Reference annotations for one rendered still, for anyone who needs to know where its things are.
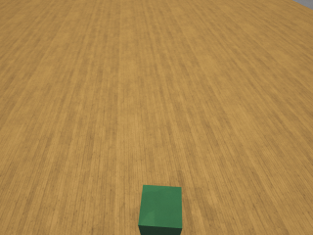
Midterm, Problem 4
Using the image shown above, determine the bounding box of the carton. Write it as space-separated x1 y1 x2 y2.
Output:
138 184 183 235

